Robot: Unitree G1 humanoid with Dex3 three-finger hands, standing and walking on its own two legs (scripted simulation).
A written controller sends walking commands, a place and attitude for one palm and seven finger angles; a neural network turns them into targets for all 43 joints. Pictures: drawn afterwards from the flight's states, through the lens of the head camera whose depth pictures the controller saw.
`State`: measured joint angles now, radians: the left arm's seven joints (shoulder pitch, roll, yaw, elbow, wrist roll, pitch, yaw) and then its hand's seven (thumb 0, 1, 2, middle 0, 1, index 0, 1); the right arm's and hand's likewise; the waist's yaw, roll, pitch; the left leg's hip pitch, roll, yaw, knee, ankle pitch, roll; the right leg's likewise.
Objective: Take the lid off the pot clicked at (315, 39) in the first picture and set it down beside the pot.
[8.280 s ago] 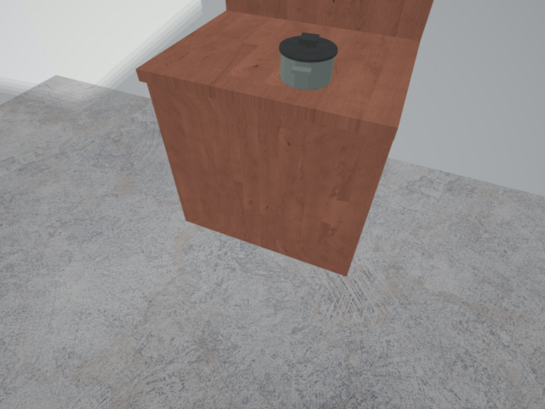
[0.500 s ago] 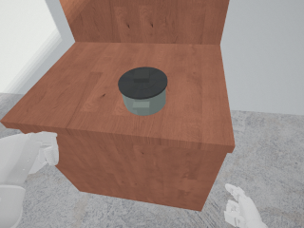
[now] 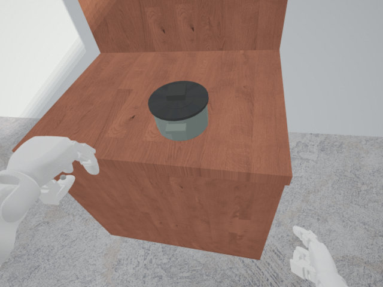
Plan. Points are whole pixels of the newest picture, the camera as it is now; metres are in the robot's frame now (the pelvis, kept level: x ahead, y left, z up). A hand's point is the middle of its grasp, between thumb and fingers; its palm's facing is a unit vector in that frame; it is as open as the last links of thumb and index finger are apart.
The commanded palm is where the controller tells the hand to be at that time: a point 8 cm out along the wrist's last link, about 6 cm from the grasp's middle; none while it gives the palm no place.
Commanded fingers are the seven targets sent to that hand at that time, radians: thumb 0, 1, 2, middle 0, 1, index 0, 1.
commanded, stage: reach forward and open the fingers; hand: left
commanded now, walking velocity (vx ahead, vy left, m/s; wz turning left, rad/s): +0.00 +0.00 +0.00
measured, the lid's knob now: (176, 92) +0.56 +0.12 +0.11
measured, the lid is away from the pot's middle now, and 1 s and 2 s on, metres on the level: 0.00 0.00 0.00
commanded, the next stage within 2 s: move the open hand above the knob in 0.40 s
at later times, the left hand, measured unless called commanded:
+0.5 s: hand (78, 147) +0.29 +0.24 +0.18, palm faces -0.09 -0.01 -1.00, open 9.9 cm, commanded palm +0.27 +0.24 +0.25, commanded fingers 0.00 -0.33 1.54 -0.85 -0.08 -0.85 -0.08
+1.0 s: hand (115, 118) +0.38 +0.20 +0.18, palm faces -0.17 -0.02 -0.99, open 10.0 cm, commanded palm +0.35 +0.20 +0.25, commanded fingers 0.00 -0.33 1.54 -0.85 -0.08 -0.85 -0.08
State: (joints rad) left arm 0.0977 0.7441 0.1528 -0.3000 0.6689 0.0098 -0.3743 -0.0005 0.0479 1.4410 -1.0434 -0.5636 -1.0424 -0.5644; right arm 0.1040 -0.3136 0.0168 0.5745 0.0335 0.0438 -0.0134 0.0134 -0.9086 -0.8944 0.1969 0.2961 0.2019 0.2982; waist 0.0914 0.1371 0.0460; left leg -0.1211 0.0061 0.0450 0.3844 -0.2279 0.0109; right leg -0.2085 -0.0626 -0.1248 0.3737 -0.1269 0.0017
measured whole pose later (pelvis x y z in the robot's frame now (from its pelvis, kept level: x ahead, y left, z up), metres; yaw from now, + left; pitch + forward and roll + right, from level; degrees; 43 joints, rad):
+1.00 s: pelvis +0.00 +0.01 +0.00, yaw -1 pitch +0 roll +1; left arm -0.55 0.62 -0.13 0.12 0.79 0.18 -0.47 0.00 -0.32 1.54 -0.87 -0.09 -0.87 -0.09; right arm 0.11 -0.31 0.03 0.59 0.06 0.12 0.01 0.01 -0.91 -0.89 0.20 0.30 0.20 0.30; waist 0.03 0.11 0.03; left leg -0.15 -0.01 0.06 0.37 -0.22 0.02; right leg -0.27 -0.08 -0.10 0.41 -0.14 0.01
